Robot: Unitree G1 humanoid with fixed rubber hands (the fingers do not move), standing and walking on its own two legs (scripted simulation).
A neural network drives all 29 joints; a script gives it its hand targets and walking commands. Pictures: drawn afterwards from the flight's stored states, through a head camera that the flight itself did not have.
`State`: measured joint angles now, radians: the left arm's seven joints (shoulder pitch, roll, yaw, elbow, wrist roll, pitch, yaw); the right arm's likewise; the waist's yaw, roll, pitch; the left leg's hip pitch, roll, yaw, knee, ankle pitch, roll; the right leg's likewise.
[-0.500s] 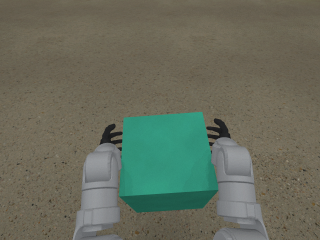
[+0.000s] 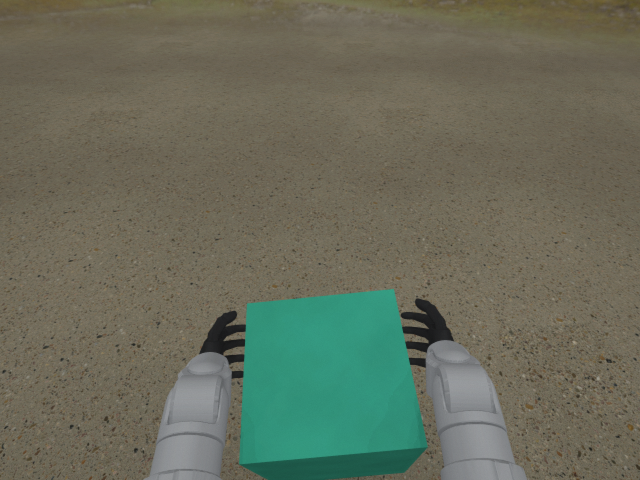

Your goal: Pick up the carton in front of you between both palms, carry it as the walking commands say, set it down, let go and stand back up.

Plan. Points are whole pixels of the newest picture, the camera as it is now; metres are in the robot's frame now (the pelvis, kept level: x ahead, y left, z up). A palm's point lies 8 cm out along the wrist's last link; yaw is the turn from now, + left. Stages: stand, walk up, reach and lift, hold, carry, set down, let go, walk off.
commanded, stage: carry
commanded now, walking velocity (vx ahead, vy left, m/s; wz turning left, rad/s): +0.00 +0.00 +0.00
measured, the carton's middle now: (330, 393) +0.29 -0.01 -0.07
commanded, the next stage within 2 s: hold in 1.02 s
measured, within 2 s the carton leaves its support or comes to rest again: neither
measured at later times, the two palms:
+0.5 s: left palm (215, 362) +0.27 +0.14 +0.04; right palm (442, 353) +0.28 -0.15 +0.05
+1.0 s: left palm (215, 358) +0.28 +0.15 +0.04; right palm (438, 348) +0.29 -0.15 +0.05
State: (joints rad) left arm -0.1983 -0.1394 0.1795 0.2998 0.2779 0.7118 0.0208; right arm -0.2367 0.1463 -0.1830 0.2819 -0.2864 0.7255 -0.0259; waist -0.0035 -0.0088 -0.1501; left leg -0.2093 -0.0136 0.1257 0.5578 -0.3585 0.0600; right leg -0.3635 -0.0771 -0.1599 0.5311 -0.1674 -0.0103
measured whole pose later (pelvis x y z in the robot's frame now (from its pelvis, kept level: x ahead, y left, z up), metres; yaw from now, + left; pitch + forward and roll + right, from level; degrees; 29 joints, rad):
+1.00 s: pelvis +0.00 +0.00 +0.00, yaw +1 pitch +2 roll +0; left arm -0.21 -0.14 0.16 0.23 0.25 0.74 0.05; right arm -0.23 0.15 -0.17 0.21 -0.26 0.73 -0.05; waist 0.00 0.01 -0.13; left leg -0.24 -0.01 0.12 0.56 -0.35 0.05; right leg -0.39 -0.08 -0.17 0.53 -0.17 -0.01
